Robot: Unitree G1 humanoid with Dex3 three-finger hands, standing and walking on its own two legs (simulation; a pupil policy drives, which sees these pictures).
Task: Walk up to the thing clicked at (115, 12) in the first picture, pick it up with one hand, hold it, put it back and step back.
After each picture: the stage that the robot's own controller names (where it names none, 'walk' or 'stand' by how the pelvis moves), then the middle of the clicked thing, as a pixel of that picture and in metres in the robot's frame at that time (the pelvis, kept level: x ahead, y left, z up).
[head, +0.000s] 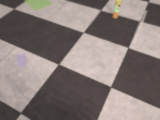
stand; (116, 8) +1.93 -0.42 -0.66
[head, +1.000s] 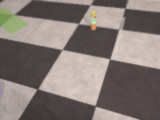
walk; (93, 20) +1.81 +0.03 -0.62
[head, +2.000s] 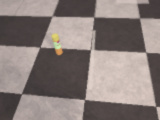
walk; (57, 44) +1.16 +0.37 -0.65
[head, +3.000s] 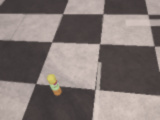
walk; (54, 85) +0.70 +0.36 -0.65
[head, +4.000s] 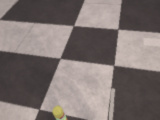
walk; (60, 116) +0.44 +0.27 -0.65
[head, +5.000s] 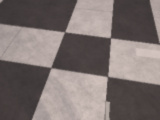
stand; out of the picture +0.32 +0.20 -0.65
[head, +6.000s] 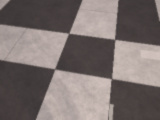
stand; out of the picture +0.31 +0.20 -0.66
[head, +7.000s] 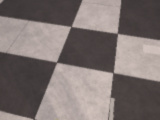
stand; out of the picture +0.33 +0.19 -0.65
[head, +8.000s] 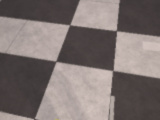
stand; out of the picture +0.32 +0.20 -0.65
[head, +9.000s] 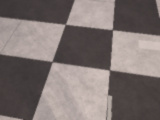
stand; out of the picture +0.30 +0.20 -0.65
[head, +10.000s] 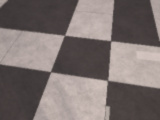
stand; out of the picture +0.29 +0.22 -0.66
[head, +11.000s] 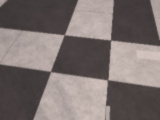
stand; out of the picture +0.28 +0.22 -0.66
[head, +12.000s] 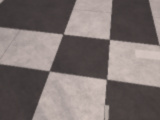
stand; out of the picture +0.28 +0.22 -0.66
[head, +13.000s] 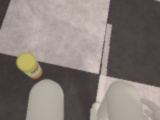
go down; (31, 67) +0.38 +0.22 -0.31
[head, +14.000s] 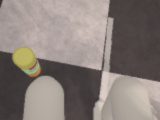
go down; (29, 64) +0.39 +0.22 -0.25
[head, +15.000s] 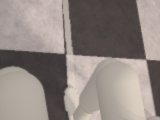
close in; out of the picture +0.39 +0.25 -0.16
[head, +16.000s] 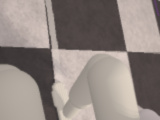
close; out of the picture +0.40 +0.27 -0.16
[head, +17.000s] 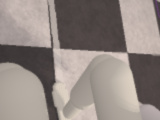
lift; out of the picture +0.38 +0.26 -0.16
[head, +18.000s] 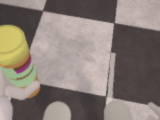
lift; (20, 69) +0.33 +0.19 +0.06
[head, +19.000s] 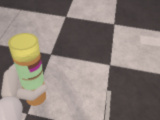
hold; (31, 74) +0.33 +0.18 +0.06
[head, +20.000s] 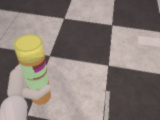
hold; (36, 74) +0.33 +0.17 +0.06
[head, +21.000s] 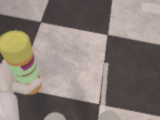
crouch; (25, 68) +0.36 +0.19 +0.01
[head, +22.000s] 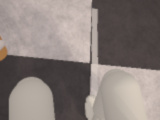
lower; out of the picture +0.46 +0.26 -0.05
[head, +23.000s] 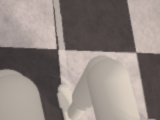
lower; out of the picture +0.43 +0.26 -0.14
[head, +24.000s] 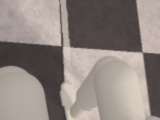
lower; out of the picture +0.40 +0.29 -0.14
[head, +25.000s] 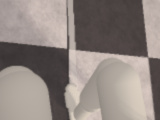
lower; out of the picture +0.40 +0.29 -0.14
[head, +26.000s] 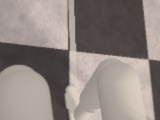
lower; out of the picture +0.40 +0.27 -0.13
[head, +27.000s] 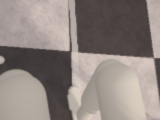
open; out of the picture +0.40 +0.24 -0.17
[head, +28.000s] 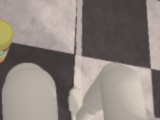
stand; out of the picture +0.39 +0.23 -0.18
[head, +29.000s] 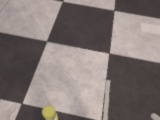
stand; (51, 115) +0.33 +0.18 -0.54
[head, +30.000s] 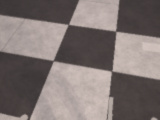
stand; out of the picture +0.33 +0.19 -0.60
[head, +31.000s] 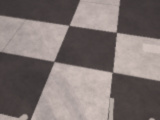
stand; out of the picture +0.32 +0.18 -0.60
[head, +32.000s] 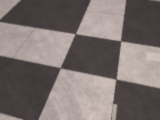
stand; out of the picture +0.34 +0.18 -0.65
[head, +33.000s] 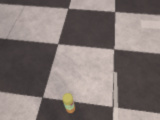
walk; (69, 103) +0.45 +0.13 -0.63
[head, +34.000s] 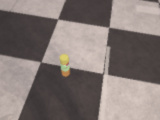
walk; (65, 65) +0.74 +0.16 -0.62
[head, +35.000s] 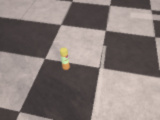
stand; (64, 59) +0.97 +0.22 -0.63
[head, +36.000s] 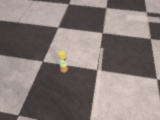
stand; (63, 61) +0.96 +0.22 -0.66
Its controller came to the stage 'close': yes
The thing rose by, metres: 0.72
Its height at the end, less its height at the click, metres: +0.00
